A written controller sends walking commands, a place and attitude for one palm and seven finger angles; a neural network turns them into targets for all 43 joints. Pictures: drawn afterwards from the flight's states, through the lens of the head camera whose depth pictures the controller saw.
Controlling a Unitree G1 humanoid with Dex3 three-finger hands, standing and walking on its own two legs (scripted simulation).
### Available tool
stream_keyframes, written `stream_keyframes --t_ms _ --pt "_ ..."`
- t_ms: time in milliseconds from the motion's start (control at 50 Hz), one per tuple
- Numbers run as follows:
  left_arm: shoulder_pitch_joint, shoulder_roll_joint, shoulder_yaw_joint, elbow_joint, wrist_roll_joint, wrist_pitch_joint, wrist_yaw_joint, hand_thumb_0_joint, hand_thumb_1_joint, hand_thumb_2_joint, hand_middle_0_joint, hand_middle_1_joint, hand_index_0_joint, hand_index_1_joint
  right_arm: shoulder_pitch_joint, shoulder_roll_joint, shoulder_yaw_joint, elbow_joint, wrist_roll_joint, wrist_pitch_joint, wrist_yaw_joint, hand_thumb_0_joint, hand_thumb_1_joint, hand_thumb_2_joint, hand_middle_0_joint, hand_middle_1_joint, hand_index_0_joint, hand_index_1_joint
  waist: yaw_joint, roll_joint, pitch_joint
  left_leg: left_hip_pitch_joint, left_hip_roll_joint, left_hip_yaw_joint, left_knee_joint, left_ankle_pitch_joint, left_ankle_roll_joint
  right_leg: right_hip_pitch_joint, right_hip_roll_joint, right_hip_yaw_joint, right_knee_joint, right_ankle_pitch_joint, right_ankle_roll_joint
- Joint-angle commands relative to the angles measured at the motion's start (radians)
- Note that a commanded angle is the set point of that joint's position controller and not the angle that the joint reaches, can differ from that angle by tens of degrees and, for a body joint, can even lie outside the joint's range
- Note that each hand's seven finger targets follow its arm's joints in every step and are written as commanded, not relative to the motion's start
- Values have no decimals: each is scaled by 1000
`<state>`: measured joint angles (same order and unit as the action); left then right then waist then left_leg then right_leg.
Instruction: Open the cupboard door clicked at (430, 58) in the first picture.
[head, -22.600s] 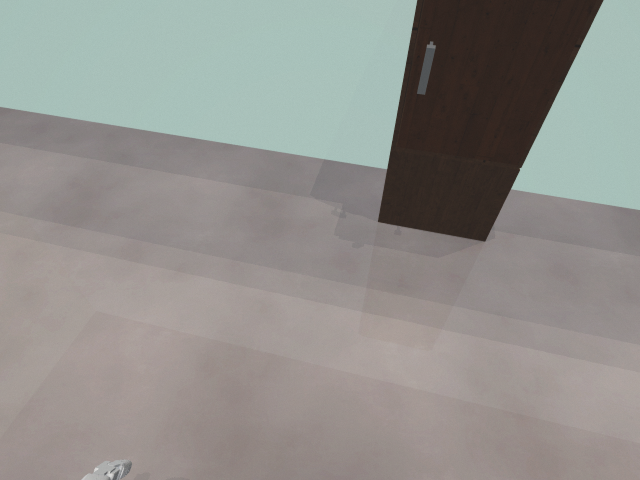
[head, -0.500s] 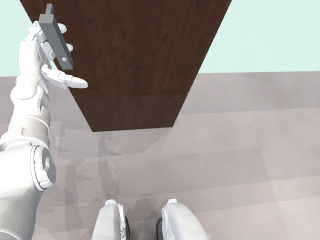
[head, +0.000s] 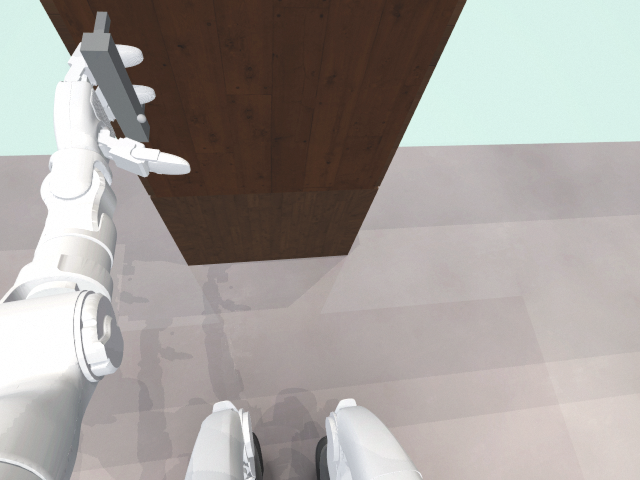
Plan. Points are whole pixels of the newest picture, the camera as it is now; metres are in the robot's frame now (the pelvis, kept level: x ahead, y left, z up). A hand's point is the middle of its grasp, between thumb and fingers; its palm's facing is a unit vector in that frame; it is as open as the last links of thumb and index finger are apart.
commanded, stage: slide the fingers in behind the handle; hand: left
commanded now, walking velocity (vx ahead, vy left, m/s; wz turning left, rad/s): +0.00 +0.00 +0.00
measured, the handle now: (122, 81) +0.59 +0.18 +0.07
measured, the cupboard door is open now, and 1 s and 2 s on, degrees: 0 0 33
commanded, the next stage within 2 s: close the thumb around the handle in 0.14 s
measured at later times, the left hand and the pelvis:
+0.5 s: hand (141, 120) +0.53 +0.16 +0.06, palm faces +0.02 -1.00 -0.03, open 12.2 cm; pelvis +0.00 +0.00 +0.00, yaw +0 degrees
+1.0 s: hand (141, 120) +0.53 +0.16 +0.06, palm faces +0.04 -1.00 -0.03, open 6.1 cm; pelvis +0.00 +0.00 +0.00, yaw +0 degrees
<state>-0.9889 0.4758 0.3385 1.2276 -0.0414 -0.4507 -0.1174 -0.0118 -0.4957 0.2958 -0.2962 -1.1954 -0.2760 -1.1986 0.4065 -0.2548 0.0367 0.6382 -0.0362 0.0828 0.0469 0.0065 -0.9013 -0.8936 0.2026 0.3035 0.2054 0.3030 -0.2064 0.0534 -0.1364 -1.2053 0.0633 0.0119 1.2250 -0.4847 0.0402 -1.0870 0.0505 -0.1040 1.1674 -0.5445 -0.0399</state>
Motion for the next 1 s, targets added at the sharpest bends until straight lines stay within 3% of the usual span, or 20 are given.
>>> stream_keyframes --t_ms 0,40,60,100,120,220,260,340,380,480,560,580,620,720,760,800,860,900,940,980 --pt "-481 155 -11 -220 -3 -70 -5 0 -500 300 -300 -1200 -300 -1200 190 -194 -74 -28 -2 -11 -10 0 -900 -900 200 300 200 300 -35 148 -516 576 -25 -112 -103 395 -4 50 22 64 -151 326 13" --pt "-473 138 -19 -220 -7 -69 -5 0 -500 300 -300 -1200 -300 -1200 187 -192 -76 -25 -2 -12 -9 0 -900 -900 200 300 200 300 -36 143 -518 574 -26 -110 -101 391 -4 53 21 63 -156 325 14" --pt "-460 150 -8 -207 -9 -65 -4 0 -500 300 -300 -1200 -300 -1200 190 -194 -74 -24 -2 -11 -10 0 -900 -900 200 300 200 300 -33 115 -509 556 -27 -110 -104 379 -3 69 23 63 -158 321 14" --pt "-466 166 2 -206 -7 -65 -3 0 -500 300 -300 -1200 -300 -1200 189 -197 -75 -25 -1 -11 -12 0 -900 -900 200 300 200 300 -33 127 -511 556 -26 -107 -100 385 -2 62 22 66 -155 328 15" --pt "-483 153 -14 -209 -6 -63 -4 0 -500 300 -300 -1200 -300 -1200 189 -195 -73 -23 -2 -10 -13 0 -900 -900 200 300 200 300 -45 121 -507 557 -26 -110 -100 386 -1 60 22 64 -155 330 16" --pt "-460 186 17 -208 -10 -62 -8 0 -500 300 -300 -1200 -300 -1200 188 -196 -72 -28 -1 -9 -15 0 -900 -900 200 300 200 300 -29 114 -519 538 -30 -100 -95 399 1 98 23 71 -154 358 16" --pt "-439 211 37 -217 -12 -63 -13 0 -388 348 -308 -1212 -308 -1212 183 -195 -71 -33 0 -7 -15 0 -900 -900 200 300 200 300 -16 121 -536 528 -32 -93 -93 407 1 123 22 75 -151 374 16" --pt "-444 182 11 -212 -13 -60 -18 0 -164 444 -324 -1236 -324 -1236 180 -193 -70 -36 2 -4 -13 0 -900 -900 200 300 200 300 -26 125 -496 540 -28 -100 -101 396 -1 91 24 67 -154 351 16" --pt "-469 170 4 -255 -15 -72 -14 0 -52 492 -332 -1248 -332 -1248 181 -190 -73 -38 -1 -6 -13 0 -900 -900 200 300 200 300 -23 172 -532 585 -27 -104 -99 432 -4 78 23 66 -145 366 11" --pt "-458 135 -11 -250 -20 -80 -3 0 228 612 -352 -1278 -352 -1278 183 -191 -78 -28 -3 -7 -9 0 -900 -900 200 300 200 300 -32 141 -530 604 -23 -115 -100 443 -6 64 25 61 -148 365 12" --pt "-440 145 -9 -230 -13 -77 0 0 452 708 -368 -1302 -368 -1302 178 -191 -76 -27 -1 -4 -9 0 -900 -900 200 300 200 300 -29 109 -503 558 -28 -105 -104 409 -3 92 24 66 -157 360 15" --pt "-467 139 -16 -243 -14 -85 -1 0 508 732 -372 -1308 -372 -1308 182 -191 -76 -23 -3 -7 -10 0 -900 -900 200 300 200 300 -37 123 -506 570 -28 -108 -102 412 -1 79 24 66 -154 359 14" --pt "-455 188 23 -238 -12 -85 -1 0 620 780 -380 -1320 -380 -1320 182 -194 -76 -23 -2 -6 -12 0 -900 -900 200 300 200 300 -22 114 -527 557 -28 -103 -98 416 -1 103 25 70 -151 369 15" --pt "-455 151 -7 -239 -17 -86 -14 0 900 900 -400 -1350 -400 -1350 178 -189 -75 -24 0 -6 -12 0 -900 -900 200 300 200 300 -26 132 -523 571 -29 -105 -100 418 -4 88 24 67 -151 364 14" --pt "-460 154 -4 -235 -18 -84 -12 0 900 900 -400 -1350 -400 -1350 177 -191 -76 -22 -1 -6 -13 0 -900 -900 200 300 200 300 -31 134 -506 567 -27 -104 -103 398 -4 78 24 67 -158 346 15" --pt "-432 170 14 -232 -18 -88 -12 0 900 900 -400 -1350 -400 -1350 177 -193 -78 -25 0 -8 -14 0 -900 -900 200 300 200 300 -17 139 -533 583 -28 -105 -102 423 -6 85 23 66 -151 361 13" --pt "-447 127 -26 -237 -19 -83 -14 0 900 900 -400 -1350 -400 -1350 174 -188 -77 -26 1 -6 -13 0 -900 -900 200 300 200 300 -30 135 -511 581 -27 -107 -103 420 -5 76 24 64 -155 360 14" --pt "-470 148 -13 -251 -13 -90 -7 0 900 900 -400 -1350 -400 -1350 181 -194 -80 -19 -3 -5 -14 0 -900 -900 200 300 200 300 -29 152 -531 603 -25 -113 -100 441 -7 63 22 64 -148 364 13" --pt "-457 150 -6 -240 -13 -88 -3 0 900 900 -400 -1350 -400 -1350 182 -193 -80 -18 -3 -6 -13 0 -900 -900 200 300 200 300 -27 127 -526 589 -26 -112 -102 428 -6 76 23 63 -152 360 13" --pt "-458 138 -15 -270 -15 -98 -5 0 900 900 -400 -1350 -400 -1350 182 -192 -82 -19 -4 -6 -12 0 -900 -900 200 300 200 300 -24 155 -549 622 -25 -114 -104 454 -7 75 23 63 -148 374 10"
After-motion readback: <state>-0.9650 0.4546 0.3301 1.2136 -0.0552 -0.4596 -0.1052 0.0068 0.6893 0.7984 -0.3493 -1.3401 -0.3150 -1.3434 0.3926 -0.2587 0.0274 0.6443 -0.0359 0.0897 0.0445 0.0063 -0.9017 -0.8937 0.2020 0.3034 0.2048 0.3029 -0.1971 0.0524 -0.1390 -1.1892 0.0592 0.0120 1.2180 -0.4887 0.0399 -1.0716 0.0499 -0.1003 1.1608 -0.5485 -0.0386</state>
